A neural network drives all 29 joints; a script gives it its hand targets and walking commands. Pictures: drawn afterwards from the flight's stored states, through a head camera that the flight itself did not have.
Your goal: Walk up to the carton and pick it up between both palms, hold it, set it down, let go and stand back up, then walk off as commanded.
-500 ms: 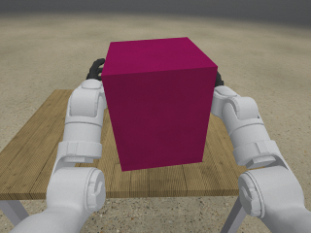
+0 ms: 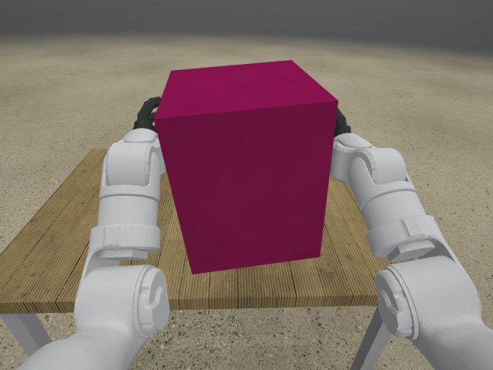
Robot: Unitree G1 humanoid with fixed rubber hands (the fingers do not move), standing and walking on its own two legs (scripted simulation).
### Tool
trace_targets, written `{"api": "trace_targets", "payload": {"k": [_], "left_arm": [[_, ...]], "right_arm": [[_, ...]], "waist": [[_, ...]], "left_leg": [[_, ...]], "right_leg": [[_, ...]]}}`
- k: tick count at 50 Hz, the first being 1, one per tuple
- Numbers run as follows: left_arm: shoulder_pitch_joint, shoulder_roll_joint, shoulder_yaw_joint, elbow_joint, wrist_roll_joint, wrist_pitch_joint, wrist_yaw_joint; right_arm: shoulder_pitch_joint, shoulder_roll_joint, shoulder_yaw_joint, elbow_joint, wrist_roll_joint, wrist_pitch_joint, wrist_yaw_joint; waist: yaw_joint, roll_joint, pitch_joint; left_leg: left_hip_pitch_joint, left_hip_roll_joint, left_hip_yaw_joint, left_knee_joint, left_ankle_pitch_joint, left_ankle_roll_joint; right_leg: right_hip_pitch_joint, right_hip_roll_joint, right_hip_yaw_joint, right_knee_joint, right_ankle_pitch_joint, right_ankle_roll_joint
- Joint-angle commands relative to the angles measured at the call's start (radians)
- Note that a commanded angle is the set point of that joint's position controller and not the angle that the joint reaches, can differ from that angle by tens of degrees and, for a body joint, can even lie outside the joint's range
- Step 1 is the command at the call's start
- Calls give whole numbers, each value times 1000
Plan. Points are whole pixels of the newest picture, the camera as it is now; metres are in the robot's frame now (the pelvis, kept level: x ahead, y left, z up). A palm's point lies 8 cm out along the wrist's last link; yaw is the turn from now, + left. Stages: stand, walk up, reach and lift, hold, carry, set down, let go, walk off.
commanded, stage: hold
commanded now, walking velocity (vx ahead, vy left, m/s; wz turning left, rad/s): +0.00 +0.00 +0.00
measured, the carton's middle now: (244, 162) +0.37 +0.01 +0.24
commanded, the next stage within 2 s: none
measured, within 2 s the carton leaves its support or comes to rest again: neither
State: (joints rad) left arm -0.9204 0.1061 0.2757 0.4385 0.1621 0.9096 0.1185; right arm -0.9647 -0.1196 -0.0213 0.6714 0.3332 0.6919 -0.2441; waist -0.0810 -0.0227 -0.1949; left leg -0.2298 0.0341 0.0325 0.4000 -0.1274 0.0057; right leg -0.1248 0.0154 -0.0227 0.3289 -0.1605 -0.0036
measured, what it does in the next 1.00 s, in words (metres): stands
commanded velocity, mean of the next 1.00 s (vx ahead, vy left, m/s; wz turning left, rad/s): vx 0.00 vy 0.00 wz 0.00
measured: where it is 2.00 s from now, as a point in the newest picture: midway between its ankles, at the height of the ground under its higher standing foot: outside the picture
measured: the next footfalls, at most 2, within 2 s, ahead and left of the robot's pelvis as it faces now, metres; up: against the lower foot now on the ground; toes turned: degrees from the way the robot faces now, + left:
none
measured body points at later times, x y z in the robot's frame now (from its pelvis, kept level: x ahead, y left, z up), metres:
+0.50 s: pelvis +0.02 +0.00 +0.00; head -0.06 +0.02 +0.44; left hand +0.42 +0.15 +0.27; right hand +0.41 -0.14 +0.27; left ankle +0.06 +0.11 -0.74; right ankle +0.01 -0.13 -0.74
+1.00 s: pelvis +0.01 +0.00 +0.00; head -0.09 +0.02 +0.44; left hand +0.39 +0.16 +0.28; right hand +0.38 -0.14 +0.28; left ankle +0.06 +0.11 -0.74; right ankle +0.01 -0.13 -0.74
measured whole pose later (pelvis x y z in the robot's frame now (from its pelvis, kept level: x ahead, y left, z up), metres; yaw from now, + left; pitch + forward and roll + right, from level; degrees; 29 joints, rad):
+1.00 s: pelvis +0.01 +0.00 +0.00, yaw +0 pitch -2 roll -2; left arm -0.92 0.10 0.26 0.44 0.16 0.91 0.12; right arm -0.97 -0.14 -0.01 0.66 0.34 0.71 -0.25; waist -0.08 -0.01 -0.20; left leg -0.23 0.03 0.03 0.41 -0.14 0.00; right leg -0.13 0.02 -0.02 0.33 -0.17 0.00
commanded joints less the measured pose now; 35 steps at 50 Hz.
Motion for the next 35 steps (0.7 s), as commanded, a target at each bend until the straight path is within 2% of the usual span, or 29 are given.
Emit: {"api": "trace_targets", "payload": {"k": [1,3,5,6,8,9,10,11,12,13,14,15,16,17,19,21,22,23,24,25,26,27,28,29,30,31,33,34,35], "left_arm": [[-1054,-763,-406,-104,-203,-151,-174],[-1064,-753,-398,-60,-206,-156,-172],[-1074,-773,-417,-65,-229,-170,-163],[-1035,-766,-407,-59,-224,-171,-162],[-1055,-777,-428,-76,-226,-174,-157],[-1053,-770,-417,-80,-232,-175,-153],[-1064,-769,-419,-118,-225,-179,-151],[-1015,-785,-431,-127,-246,-173,-151],[-1036,-777,-439,-151,-256,-177,-149],[-958,-779,-430,-133,-240,-165,-150],[-962,-772,-444,-168,-240,-161,-151],[-969,-796,-457,-172,-253,-156,-149],[-998,-770,-464,-209,-255,-157,-148],[-949,-791,-482,-235,-266,-155,-149],[-936,-779,-486,-309,-260,-143,-147],[-871,-772,-486,-306,-247,-122,-154],[-850,-761,-481,-339,-248,-113,-160],[-877,-734,-454,-347,-240,-114,-160],[-868,-748,-464,-385,-246,-110,-161],[-883,-736,-469,-393,-244,-105,-164],[-854,-733,-465,-404,-228,-94,-166],[-829,-736,-461,-399,-229,-84,-171],[-839,-740,-451,-375,-225,-78,-172],[-826,-743,-455,-359,-216,-72,-172],[-820,-735,-439,-338,-216,-74,-178],[-831,-734,-445,-374,-233,-75,-181],[-854,-727,-422,-364,-223,-77,-179],[-850,-729,-428,-371,-219,-75,-181],[-853,-726,-411,-344,-211,-72,-181]], "right_arm": [[-1100,628,137,-168,136,-107,148],[-1130,647,136,-162,119,-119,152],[-1158,655,136,-200,123,-134,157],[-1140,655,133,-192,119,-135,155],[-1148,640,152,-197,138,-141,155],[-1119,647,157,-179,139,-135,153],[-1097,657,172,-173,146,-136,151],[-1119,662,190,-266,161,-143,146],[-1104,677,196,-269,163,-134,143],[-1089,672,218,-302,180,-135,135],[-1054,668,223,-290,198,-127,127],[-1115,673,240,-359,203,-134,126],[-1093,671,244,-352,219,-127,117],[-1074,690,277,-419,234,-125,109],[-1014,672,296,-411,259,-105,96],[-979,654,322,-448,284,-89,78],[-973,659,330,-493,299,-85,68],[-1013,687,357,-521,307,-79,65],[-993,678,359,-526,309,-72,59],[-954,662,354,-491,310,-59,56],[-959,677,370,-500,310,-53,55],[-961,648,368,-517,311,-51,51],[-1004,661,373,-536,309,-51,51],[-1006,645,358,-525,305,-49,51],[-1046,675,375,-573,306,-54,52],[-1026,673,371,-587,309,-53,48],[-1039,673,362,-563,315,-48,50],[-1027,674,371,-556,311,-45,51],[-1040,668,357,-553,309,-44,51]], "waist": [[-38,210,-314],[-29,185,-320],[-30,174,-347],[-18,161,-336],[-27,191,-375],[-20,175,-363],[-24,195,-368],[-18,153,-415],[-26,156,-427],[-7,156,-458],[-19,171,-428],[-14,181,-475],[-29,169,-478],[-23,177,-525],[-27,196,-514],[-36,206,-500],[-32,183,-521],[-16,145,-534],[-17,164,-516],[-38,177,-496],[-17,195,-509],[-26,180,-499],[-11,158,-514],[-14,170,-487],[7,133,-501],[-9,136,-524],[10,133,-517],[10,160,-506],[6,138,-502]], "left_leg": [[115,-2,-106,-110,-179,-29],[115,-7,-91,-112,-209,-21],[114,-12,-96,-106,-181,-22],[114,-13,-98,-103,-160,-20],[169,-17,-95,-78,-98,-36],[175,-20,-96,-74,-74,-36],[191,-25,-92,-63,-44,-43],[209,-28,-94,-45,21,-42],[223,-34,-92,-36,44,-42],[260,-38,-88,-22,116,-42],[266,-45,-80,-15,145,-50],[286,-40,-87,-6,168,-49],[294,-45,-91,4,183,-52],[326,-51,-80,30,259,-55],[341,-48,-86,37,337,-70],[342,-58,-90,51,397,-81],[340,-58,-82,55,412,-77],[322,-67,-77,55,371,-60],[328,-64,-79,58,410,-70],[332,-70,-82,51,392,-73],[336,-69,-76,49,408,-72],[333,-65,-75,55,427,-78],[327,-71,-72,57,400,-64],[327,-63,-78,53,388,-70],[303,-68,-69,47,359,-55],[313,-67,-70,52,371,-57],[315,-67,-76,48,374,-56],[310,-72,-75,45,373,-58],[306,-65,-75,40,338,-54]], "right_leg": [[-53,56,28,-45,-61,9],[-66,49,34,-60,-92,13],[-61,50,32,-58,-77,10],[-59,49,33,-59,-57,9],[-71,47,32,-64,-42,9],[-82,45,33,-66,-38,8],[-69,46,35,-68,-14,8],[-51,51,38,-64,31,14],[-50,51,42,-57,50,18],[-31,53,40,-60,112,20],[-19,58,39,-55,142,21],[-23,59,43,-53,148,19],[-13,63,39,-50,166,27],[18,64,47,-37,249,31],[40,77,39,-29,306,32],[77,76,46,-19,394,38],[108,73,49,-14,447,49],[121,73,56,-14,433,60],[118,75,53,-11,452,59],[115,72,48,-8,442,57],[122,75,45,3,458,57],[130,80,49,-3,482,59],[144,79,55,-7,476,60],[128,85,51,-18,413,49],[135,77,49,-7,437,61],[150,75,56,-5,468,57],[135,80,54,-6,448,58],[129,73,56,-1,465,61],[123,77,54,-13,429,61]]}}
